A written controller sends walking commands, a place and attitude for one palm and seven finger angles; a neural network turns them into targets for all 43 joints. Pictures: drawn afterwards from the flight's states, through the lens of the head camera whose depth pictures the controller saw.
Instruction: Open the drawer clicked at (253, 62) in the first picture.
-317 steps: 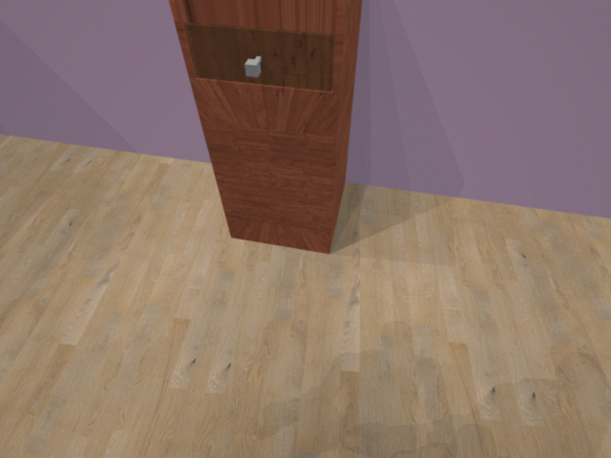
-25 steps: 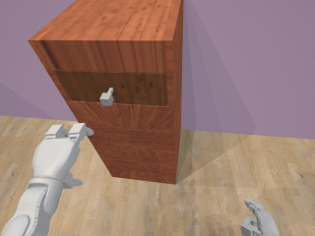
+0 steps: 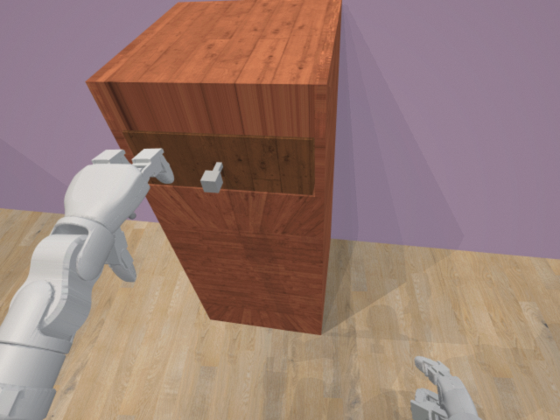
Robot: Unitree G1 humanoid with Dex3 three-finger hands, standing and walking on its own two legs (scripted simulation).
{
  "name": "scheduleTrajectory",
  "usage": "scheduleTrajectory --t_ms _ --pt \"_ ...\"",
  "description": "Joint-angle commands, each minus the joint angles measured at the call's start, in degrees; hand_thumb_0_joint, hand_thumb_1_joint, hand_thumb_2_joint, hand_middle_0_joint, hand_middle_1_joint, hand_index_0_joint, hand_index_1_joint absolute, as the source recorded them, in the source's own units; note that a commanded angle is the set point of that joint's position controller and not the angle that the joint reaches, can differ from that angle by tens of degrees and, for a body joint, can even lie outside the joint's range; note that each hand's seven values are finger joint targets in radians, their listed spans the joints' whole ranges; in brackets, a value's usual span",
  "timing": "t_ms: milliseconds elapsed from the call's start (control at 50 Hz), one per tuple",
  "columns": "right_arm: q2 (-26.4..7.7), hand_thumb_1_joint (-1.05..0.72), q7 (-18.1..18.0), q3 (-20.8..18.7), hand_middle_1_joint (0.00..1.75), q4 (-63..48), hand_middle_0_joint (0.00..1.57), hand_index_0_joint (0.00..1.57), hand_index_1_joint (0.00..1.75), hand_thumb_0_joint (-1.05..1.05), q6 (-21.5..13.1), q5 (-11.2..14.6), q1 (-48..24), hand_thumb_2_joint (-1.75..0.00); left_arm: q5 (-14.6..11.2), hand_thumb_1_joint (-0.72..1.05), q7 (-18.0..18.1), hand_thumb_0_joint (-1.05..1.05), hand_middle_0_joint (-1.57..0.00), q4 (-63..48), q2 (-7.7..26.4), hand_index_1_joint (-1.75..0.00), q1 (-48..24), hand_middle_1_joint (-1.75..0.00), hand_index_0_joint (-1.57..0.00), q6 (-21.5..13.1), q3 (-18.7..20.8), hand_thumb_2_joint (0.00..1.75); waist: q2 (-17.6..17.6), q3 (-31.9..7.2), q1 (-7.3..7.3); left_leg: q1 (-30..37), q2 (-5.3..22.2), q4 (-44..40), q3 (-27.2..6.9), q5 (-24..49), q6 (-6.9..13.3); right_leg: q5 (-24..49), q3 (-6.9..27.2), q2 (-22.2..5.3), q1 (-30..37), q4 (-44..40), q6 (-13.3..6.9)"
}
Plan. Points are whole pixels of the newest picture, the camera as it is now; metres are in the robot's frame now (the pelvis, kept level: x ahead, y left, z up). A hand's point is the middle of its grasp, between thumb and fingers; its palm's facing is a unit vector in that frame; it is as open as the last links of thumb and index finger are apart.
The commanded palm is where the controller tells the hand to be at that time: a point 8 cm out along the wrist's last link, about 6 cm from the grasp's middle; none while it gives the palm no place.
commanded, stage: raise the hand with hooked fingers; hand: left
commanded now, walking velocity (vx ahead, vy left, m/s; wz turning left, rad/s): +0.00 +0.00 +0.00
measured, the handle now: (214, 175) +0.54 +0.22 +0.03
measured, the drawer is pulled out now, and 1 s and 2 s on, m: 0.00 0.00 0.00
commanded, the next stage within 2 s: move the hooked fingers above the handle in 0.30 s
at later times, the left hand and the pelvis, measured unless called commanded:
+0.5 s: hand (145, 234) +0.30 +0.23 +0.14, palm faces +0.05 -0.05 -1.00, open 13.8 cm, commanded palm +0.28 +0.23 +0.20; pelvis -0.01 -0.01 +0.00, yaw +0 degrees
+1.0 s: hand (173, 206) +0.37 +0.22 +0.12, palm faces -0.01 -0.03 -1.00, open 13.8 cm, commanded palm +0.35 +0.23 +0.18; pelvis +0.00 -0.02 +0.00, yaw +0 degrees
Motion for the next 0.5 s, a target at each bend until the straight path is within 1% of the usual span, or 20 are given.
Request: scheduleTrajectory --t_ms 0,40,60,120,140,160,180,220,240,260,280,320,340,360,380,400,420,440,460,480 --pt "-7.0 -0.9 0.3 -2.7 0.3 -9.8 0.2 0.2 0.3 0.0 -2.7 0.2 -6.7 -0.9 -0.5 -0.5 0.6 0.0 -0.3 -10.1 10.7 -1.2 -12.1 -1.2 -0.3 -1.5 6.9 0.3 -4.2 -12.4 0.37 0.8 0.5 -3.4 -0.6 16.8 -0.6 10.3 -0.4 2.5 6.3 -1.4 -2.6" --pt "-7.1 -0.9 0.4 -2.8 0.3 -10.2 0.2 0.2 0.3 0.0 -3.1 0.0 -6.8 -0.9 -0.6 -0.5 1.3 0.0 -0.3 -12.4 12.3 -1.2 -12.5 -1.2 -0.3 -2.8 8.9 0.3 -3.0 -13.6 0.61 1.0 0.4 -3.4 -0.7 15.8 -0.4 9.4 -0.1 2.8 6.5 -1.6 -2.6" --pt "-6.8 -0.9 0.4 -2.8 0.3 -10.0 0.2 0.2 0.3 0.0 -3.3 -0.2 -6.4 -0.9 -0.5 -0.5 1.7 0.0 -0.3 -13.4 12.4 -1.2 -13.2 -1.2 -0.3 -3.5 8.9 0.3 -3.7 -14.8 0.69 1.1 0.2 -3.3 -0.7 16.0 -0.4 9.4 -0.2 2.4 7.1 -1.4 -2.6" --pt "-6.8 -0.9 0.2 -3.3 0.3 -9.4 0.2 0.2 0.3 0.0 -3.9 -0.3 -6.0 -0.9 -0.6 -0.5 4.3 0.0 -0.3 -15.8 14.4 -1.2 -14.2 -1.2 -0.3 -5.4 11.4 0.3 -2.1 -16.2 0.97 2.0 0.1 -2.9 -0.6 17.4 -0.4 10.6 0.1 2.5 7.0 -1.3 -2.6" --pt "-6.8 -0.9 0.2 -3.2 0.3 -9.1 0.2 0.2 0.3 0.0 -4.1 -0.3 -6.1 -0.9 -0.8 -0.5 5.1 0.0 -0.3 -15.3 14.8 -1.2 -14.6 -1.2 -0.3 -5.5 12.3 0.3 -1.8 -15.6 0.85 1.6 0.1 -2.9 -0.8 16.1 -0.5 9.5 0.1 2.7 6.4 -1.7 -2.5" --pt "-6.6 -0.9 0.2 -3.2 0.3 -8.5 0.2 0.2 0.3 0.0 -4.2 -0.2 -5.9 -0.9 -0.7 -0.5 5.8 0.0 -0.3 -13.7 13.5 -1.2 -14.5 -1.2 -0.3 -5.4 11.2 0.3 -1.8 -14.5 0.66 1.0 0.0 -3.1 -0.7 15.4 -0.6 8.6 0.0 2.4 5.9 -1.7 -2.6" --pt "-6.6 -0.9 0.1 -3.3 0.3 -8.1 0.2 0.2 0.3 0.0 -4.1 0.0 -5.7 -0.9 -1.0 -0.5 6.5 0.0 -0.3 -11.9 13.0 -1.2 -14.2 -1.2 -0.3 -5.0 11.1 0.3 -2.6 -12.8 0.57 0.2 0.1 -3.5 -0.6 14.4 -0.7 7.8 -0.2 2.5 5.3 -2.0 -2.6" --pt "-6.7 -0.9 0.1 -3.4 0.3 -7.8 0.2 0.2 0.3 0.0 -4.1 0.1 -6.0 -0.9 -0.5 -0.5 7.4 0.0 -0.3 -11.4 13.4 -1.2 -14.6 -1.2 -0.3 -4.3 11.0 0.3 -1.4 -13.9 0.75 0.4 -0.1 -3.6 -0.2 13.5 -0.6 7.4 0.2 2.3 5.7 -2.1 -2.6" --pt "-6.8 -0.9 0.1 -3.4 0.3 -7.9 0.2 0.2 0.3 0.0 -4.1 0.4 -6.5 -0.9 -0.3 -0.5 7.5 0.0 -0.3 -11.2 13.5 -1.2 -14.9 -1.2 -0.3 -3.8 11.1 0.3 -2.4 -14.2 0.68 0.4 -0.1 -3.6 -0.3 12.9 -0.6 6.8 0.3 2.5 5.9 -2.3 -2.5" --pt "-6.7 -0.9 0.0 -3.2 0.3 -7.9 0.2 0.2 0.3 0.0 -4.1 0.3 -6.7 -0.9 -0.1 -0.5 7.4 0.0 -0.3 -11.0 12.6 -1.2 -15.4 -1.2 -0.3 -3.4 9.7 0.3 -2.6 -14.3 0.53 0.1 -0.2 -3.7 -0.1 12.3 -0.6 6.4 0.4 2.1 6.2 -2.3 -2.5" --pt "-6.7 -0.9 0.0 -3.4 0.3 -7.8 0.2 0.2 0.3 0.0 -4.1 0.4 -6.8 -0.9 0.0 -0.5 7.2 0.0 -0.3 -11.0 12.0 -1.2 -15.1 -1.2 -0.3 -3.0 8.9 0.3 -2.0 -13.7 0.29 0.4 -0.1 -3.6 0.1 12.7 -0.5 7.0 0.4 2.1 5.8 -2.3 -2.5" --pt "-6.8 -0.9 -0.2 -3.3 0.3 -8.0 0.2 0.2 0.3 0.0 -3.9 0.4 -7.2 -0.9 0.0 -0.5 6.4 0.0 -0.3 -10.9 11.4 -1.2 -14.7 -1.2 -0.3 -2.2 7.7 0.3 -2.8 -14.1 0.16 0.6 -0.3 -3.6 0.4 11.9 -0.3 7.0 0.6 2.0 6.1 -2.6 -2.3" --pt "-6.8 -0.9 -0.2 -3.1 0.3 -8.3 0.2 0.2 0.3 0.0 -4.0 0.7 -7.7 -0.9 -0.2 -0.5 5.8 0.0 -0.3 -10.4 11.1 -1.2 -14.3 -1.2 -0.3 -1.8 7.4 0.3 -3.3 -13.4 -0.15 0.4 -0.3 -3.6 0.2 11.0 -0.3 6.1 0.7 2.3 5.7 -2.9 -2.3" --pt "-6.7 -0.9 -0.3 -2.9 0.3 -8.2 0.2 0.2 0.3 0.0 -4.1 0.4 -7.5 -0.9 -0.3 -0.5 5.2 0.0 -0.3 -10.0 10.7 -1.2 -14.0 -1.2 -0.3 -1.8 6.7 0.3 -3.7 -13.2 -0.11 0.1 -0.4 -3.6 0.4 10.9 -0.2 6.3 0.7 1.9 6.2 -2.8 -2.2" --pt "-6.7 -0.9 -0.5 -2.9 0.3 -8.1 0.2 0.2 0.3 0.0 -3.8 0.5 -7.5 -0.9 -0.2 -0.5 4.7 0.0 -0.3 -9.8 10.8 -1.2 -13.3 -1.2 -0.3 -1.8 6.6 0.3 -4.2 -12.1 -0.28 -0.3 -0.3 -3.8 0.3 10.7 -0.2 6.3 0.5 2.0 5.8 -2.9 -2.2" --pt "-7.0 -0.9 -0.6 -2.9 0.3 -7.9 0.2 0.2 0.3 0.0 -3.7 0.4 -7.3 -0.9 0.2 -0.5 4.4 0.0 -0.3 -9.4 11.2 -1.2 -14.5 -1.2 -0.3 -1.9 6.8 0.3 -5.2 -12.6 -0.42 -0.2 -0.3 -3.7 0.6 10.8 -0.1 6.5 0.4 2.0 5.7 -2.9 -2.1" --pt "-6.8 -0.9 -0.8 -2.6 0.3 -8.1 0.2 0.2 0.3 0.0 -3.7 0.4 -7.6 -0.9 0.3 -0.5 4.2 0.0 -0.3 -9.3 10.5 -1.2 -16.1 -1.2 -0.3 -2.1 5.5 0.3 -4.4 -11.7 -0.79 -0.4 -0.5 -3.7 0.5 9.8 -0.1 5.7 0.5 2.0 4.8 -3.2 -2.1" --pt "-6.8 -0.9 -1.0 -2.7 0.3 -7.9 0.2 0.2 0.3 0.0 -3.9 0.6 -7.5 -0.9 0.1 -0.5 4.0 0.0 -0.3 -7.7 10.6 -1.2 -17.8 -1.2 -0.3 -2.4 5.8 0.3 -5.4 -10.5 -1.25 -0.5 -0.3 -3.6 0.4 8.7 0.0 4.5 0.6 2.2 3.8 -3.9 -1.9" --pt "-6.9 -0.9 -1.3 -2.6 0.3 -7.1 0.2 0.2 0.3 0.0 -3.8 0.4 -6.7 -0.9 0.6 -0.5 4.0 0.0 -0.3 -4.9 11.8 -1.2 -18.3 -1.2 -0.3 -2.8 6.7 0.3 -6.7 -10.3 -1.18 -1.3 -0.3 -3.8 0.5 8.0 -0.1 3.4 0.4 2.0 3.8 -3.8 -1.9" --pt "-6.9 -0.9 -1.5 -2.6 0.3 -7.4 0.2 0.2 0.3 0.0 -3.8 0.5 -6.6 -0.9 0.5 -0.5 4.1 0.0 -0.3 -5.0 11.7 -1.2 -19.7 -1.2 -0.3 -3.4 6.4 0.3 -5.8 -10.7 -1.09 -0.9 -0.5 -3.8 0.6 7.7 0.0 3.3 0.6 1.9 3.8 -3.9 -1.9"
